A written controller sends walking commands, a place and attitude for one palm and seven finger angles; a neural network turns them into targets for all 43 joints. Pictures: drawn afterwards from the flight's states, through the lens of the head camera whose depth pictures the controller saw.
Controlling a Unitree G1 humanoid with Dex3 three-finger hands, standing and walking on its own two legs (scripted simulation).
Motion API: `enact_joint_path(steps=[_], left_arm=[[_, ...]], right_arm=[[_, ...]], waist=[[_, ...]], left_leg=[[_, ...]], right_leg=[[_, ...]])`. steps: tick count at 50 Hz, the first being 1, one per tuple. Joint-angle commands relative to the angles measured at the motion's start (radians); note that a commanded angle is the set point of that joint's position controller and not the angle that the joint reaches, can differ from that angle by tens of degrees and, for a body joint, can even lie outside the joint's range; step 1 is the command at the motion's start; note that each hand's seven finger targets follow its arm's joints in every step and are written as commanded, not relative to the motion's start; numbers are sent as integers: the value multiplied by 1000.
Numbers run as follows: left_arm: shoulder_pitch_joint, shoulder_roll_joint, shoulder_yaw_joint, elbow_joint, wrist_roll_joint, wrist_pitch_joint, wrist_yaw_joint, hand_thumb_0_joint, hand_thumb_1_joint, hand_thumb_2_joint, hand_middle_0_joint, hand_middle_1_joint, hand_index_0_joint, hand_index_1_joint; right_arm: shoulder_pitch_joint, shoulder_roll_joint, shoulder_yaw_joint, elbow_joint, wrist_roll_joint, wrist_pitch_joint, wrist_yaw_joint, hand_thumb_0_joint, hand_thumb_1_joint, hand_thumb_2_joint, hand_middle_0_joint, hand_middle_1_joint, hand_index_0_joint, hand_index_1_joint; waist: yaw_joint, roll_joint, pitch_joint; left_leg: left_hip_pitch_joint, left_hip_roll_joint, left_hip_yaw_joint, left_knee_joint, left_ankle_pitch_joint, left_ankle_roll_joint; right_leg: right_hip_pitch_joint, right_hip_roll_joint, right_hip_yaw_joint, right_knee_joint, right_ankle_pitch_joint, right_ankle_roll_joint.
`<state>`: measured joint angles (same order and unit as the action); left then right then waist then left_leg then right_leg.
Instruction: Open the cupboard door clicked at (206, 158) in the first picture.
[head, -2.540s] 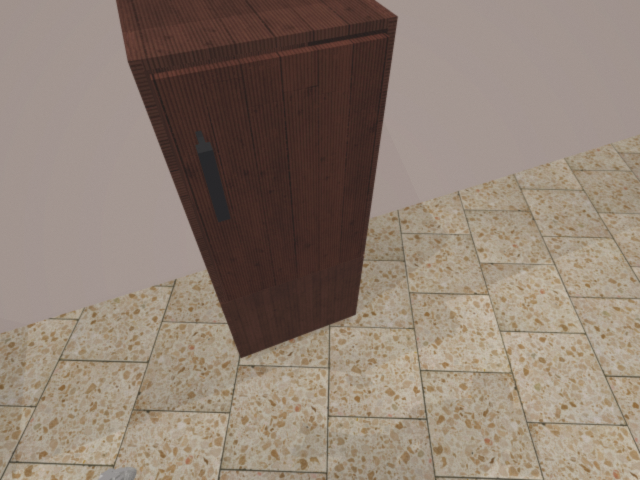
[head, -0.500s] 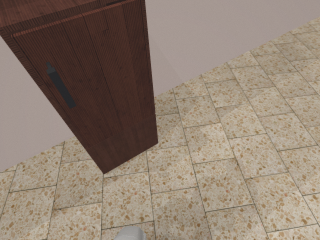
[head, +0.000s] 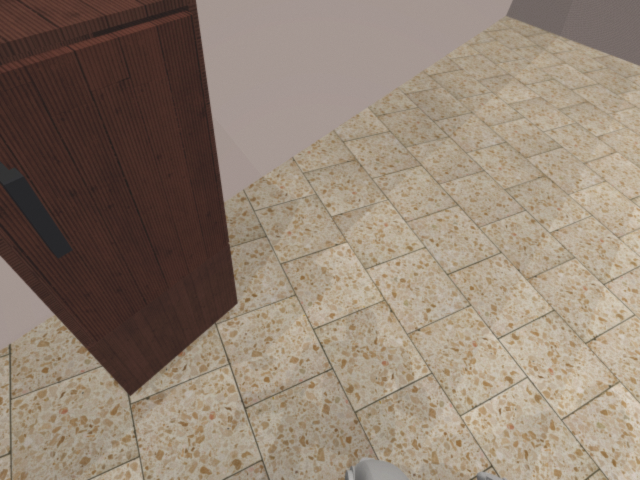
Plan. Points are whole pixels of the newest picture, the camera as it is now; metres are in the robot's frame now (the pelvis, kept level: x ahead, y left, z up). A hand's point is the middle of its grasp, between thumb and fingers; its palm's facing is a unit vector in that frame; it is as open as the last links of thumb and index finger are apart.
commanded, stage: walk to a spot facing it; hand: left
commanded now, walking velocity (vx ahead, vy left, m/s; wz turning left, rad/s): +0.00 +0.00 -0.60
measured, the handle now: (30, 209) +0.41 +0.46 +0.03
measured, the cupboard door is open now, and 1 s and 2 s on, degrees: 0 0 0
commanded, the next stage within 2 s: none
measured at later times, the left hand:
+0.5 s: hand (242, 462) +0.16 +0.11 -0.16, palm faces -0.33 -0.91 -0.24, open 7.4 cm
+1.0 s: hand (225, 453) +0.17 +0.14 -0.17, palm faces -0.57 -0.81 -0.18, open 7.4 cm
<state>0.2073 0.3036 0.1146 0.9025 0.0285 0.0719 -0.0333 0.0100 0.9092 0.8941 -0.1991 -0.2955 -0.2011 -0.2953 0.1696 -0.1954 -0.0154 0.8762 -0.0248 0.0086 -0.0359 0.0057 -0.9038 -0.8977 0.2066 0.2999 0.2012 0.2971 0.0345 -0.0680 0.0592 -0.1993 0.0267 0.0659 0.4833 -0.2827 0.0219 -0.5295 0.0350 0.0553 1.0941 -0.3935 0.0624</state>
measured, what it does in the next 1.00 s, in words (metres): steps on the spot, turning right: right foot, then left foot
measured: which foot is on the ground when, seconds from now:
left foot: down 0.00-0.30, up 0.32-0.68, down 0.70-1.00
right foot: up 0.00-0.28, down 0.30-0.70, up 0.72-1.00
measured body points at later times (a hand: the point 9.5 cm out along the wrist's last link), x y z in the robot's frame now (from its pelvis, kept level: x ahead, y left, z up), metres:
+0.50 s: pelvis -0.01 -0.03 -0.01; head +0.02 -0.05 +0.44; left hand +0.18 +0.16 -0.14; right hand -0.07 -0.30 -0.15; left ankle +0.02 +0.10 -0.68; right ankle -0.04 -0.14 -0.74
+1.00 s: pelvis -0.01 +0.02 +0.00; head +0.04 +0.02 +0.45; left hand +0.20 +0.18 -0.15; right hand -0.10 -0.22 -0.13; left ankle +0.05 +0.09 -0.74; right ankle -0.10 -0.10 -0.68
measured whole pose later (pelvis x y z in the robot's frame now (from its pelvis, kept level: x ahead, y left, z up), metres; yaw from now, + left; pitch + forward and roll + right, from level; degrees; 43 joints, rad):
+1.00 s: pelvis -0.01 +0.02 +0.00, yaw -38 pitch +0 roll -2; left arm 0.19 0.25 0.10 0.92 0.02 0.10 -0.04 0.01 0.91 0.89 -0.20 -0.30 -0.20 -0.30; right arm 0.22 -0.17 -0.03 0.90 -0.03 0.00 -0.03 0.01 -0.90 -0.90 0.21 0.30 0.20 0.30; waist 0.00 -0.03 0.08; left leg -0.21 0.12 0.24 0.49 -0.26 0.02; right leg -0.43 -0.05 -0.04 0.95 -0.43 0.07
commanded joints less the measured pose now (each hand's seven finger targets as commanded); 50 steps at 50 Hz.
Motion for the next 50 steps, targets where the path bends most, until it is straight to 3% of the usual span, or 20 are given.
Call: enact_joint_path(steps=[1,8,11,13,14,15,16,17,20,21,28,32,33,34,35,36,38,40,45,50], left_arm=[[-50,25,-15,-76,-6,-13,-10,0,900,900,-200,-300,-200,-300],[-146,7,-30,-93,-8,-15,-12,0,900,900,-200,-300,-200,-300],[-125,4,-30,-93,-10,-26,-11,0,900,900,-200,-300,-200,-300],[-67,32,-26,-72,-6,-38,-4,0,900,900,-200,-300,-200,-300],[11,96,-14,-51,-1,-51,5,0,900,900,-200,-300,-200,-300],[82,208,11,-30,1,-61,23,0,900,900,-200,-300,-200,-300],[123,215,11,-23,-20,-53,37,0,900,900,-200,-300,-200,-300],[102,203,18,-29,-16,-53,46,0,900,900,-200,-300,-200,-300],[-59,123,-5,-84,-13,-44,50,0,900,900,-200,-300,-200,-300],[-75,125,-6,-91,-9,-46,49,0,900,900,-200,-300,-200,-300],[-49,142,2,-90,-2,-41,40,0,900,900,-200,-300,-200,-300],[-87,134,5,-99,-9,-29,37,0,900,900,-200,-300,-200,-300],[-87,108,0,-102,-14,-25,36,0,900,900,-200,-300,-200,-300],[-79,53,-7,-123,-20,-19,31,0,900,900,-200,-300,-200,-300],[-67,11,-15,-142,-17,-20,20,0,900,900,-200,-300,-200,-300],[-72,47,-4,-125,2,-15,21,0,900,900,-200,-300,-200,-300],[-44,56,7,-95,2,-18,2,0,900,900,-200,-300,-200,-300],[-27,24,-1,-75,-2,-10,-6,0,900,900,-200,-300,-200,-300],[-75,-7,-12,-79,-6,-4,-7,0,900,900,-200,-300,-200,-300],[-113,-24,-21,-87,-6,-10,-5,0,900,900,-200,-300,-200,-300]], right_arm=[[58,-193,-56,-52,-1,-29,-11,0,-900,-900,200,300,200,300],[128,-232,-75,-7,-5,-20,1,0,-900,-900,200,300,200,300],[121,-252,-84,2,-8,-20,5,0,-900,-900,200,300,200,300],[131,-249,-88,9,1,-17,11,0,-900,-900,200,300,200,300],[151,-218,-81,3,9,-16,17,0,-900,-900,200,300,200,300],[115,-130,-55,-45,9,-13,21,0,-900,-900,200,300,200,300],[60,-150,-55,-71,7,-2,5,0,-900,-900,200,300,200,300],[39,-139,-54,-65,11,5,-3,0,-900,-900,200,300,200,300],[46,-149,-60,-28,4,18,5,0,-900,-900,200,300,200,300],[62,-141,-61,-18,2,21,7,0,-900,-900,200,300,200,300],[30,-126,-61,-49,11,10,8,0,-900,-900,200,300,200,300],[116,-120,-60,-37,18,-5,-3,0,-900,-900,200,300,200,300],[143,-135,-63,-30,18,-11,-8,0,-900,-900,200,300,200,300],[166,-207,-73,-33,9,-22,-12,0,-900,-900,200,300,200,300],[154,-290,-86,-54,0,-19,-9,0,-900,-900,200,300,200,300],[121,-264,-79,-49,-2,-23,-13,0,-900,-900,200,300,200,300],[18,-202,-60,-81,-3,-30,-14,0,-900,-900,200,300,200,300],[5,-178,-59,-77,-2,-30,-11,0,-900,-900,200,300,200,300],[107,-182,-73,-29,1,-25,-8,0,-900,-900,200,300,200,300],[135,-198,-87,4,-3,-19,1,0,-900,-900,200,300,200,300]], waist=[[-44,223,-45],[-85,261,-43],[-67,273,-75],[-35,234,-112],[1,96,-168],[30,-218,-180],[51,-142,-187],[40,-209,-200],[-29,-56,-93],[-41,-58,-90],[-26,-82,-91],[-65,-111,-128],[-78,-68,-133],[-91,135,-140],[-75,361,-97],[-80,359,-74],[-24,212,-53],[-22,203,-57],[-67,215,-66],[-89,256,-67]], left_leg=[[134,258,-108,-163,453,131],[105,317,-29,-124,475,125],[131,329,10,-53,504,97],[64,300,69,80,467,31],[-79,270,121,262,350,-29],[-380,118,164,490,-260,-91],[-414,101,12,607,-350,-90],[-422,108,-39,664,-327,-87],[-358,118,-42,653,-156,-104],[-330,108,-32,626,-142,-108],[-222,41,-22,374,-148,-99],[-48,3,-6,86,-41,-81],[64,24,-28,-41,17,-69],[161,202,-226,-173,-8,-6],[130,428,-428,-261,38,93],[45,460,-449,-262,53,126],[-10,354,-255,-225,130,111],[21,285,-110,-205,197,91],[143,313,-40,-179,309,113],[119,348,22,-139,376,112]], right_leg=[[-59,-64,-48,-25,-8,20],[92,-75,-120,-265,-44,-6],[156,-58,-138,-399,-35,-32],[324,-43,-157,-601,143,-50],[546,-142,-47,-699,310,-90],[701,-396,273,-717,729,-192],[641,-444,274,-668,973,-271],[603,-394,289,-676,884,-279],[411,-288,173,-710,610,-243],[375,-280,166,-720,572,-240],[304,-246,291,-726,429,-249],[260,-194,315,-650,450,-194],[184,-149,294,-594,395,-153],[30,-36,193,-453,178,-93],[-89,50,16,-201,-176,-34],[-76,-9,39,-28,-183,-18],[-53,-45,10,98,-72,-12],[-38,-56,-25,95,-3,6],[-30,-84,-80,-69,-25,17],[73,-85,-126,-239,-60,-1]])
